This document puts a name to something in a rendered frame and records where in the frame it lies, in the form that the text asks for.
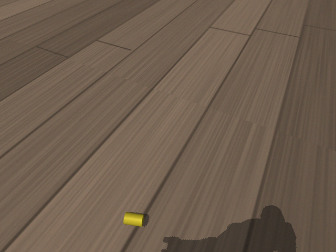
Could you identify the can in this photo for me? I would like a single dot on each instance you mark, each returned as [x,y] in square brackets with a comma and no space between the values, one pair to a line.
[133,219]

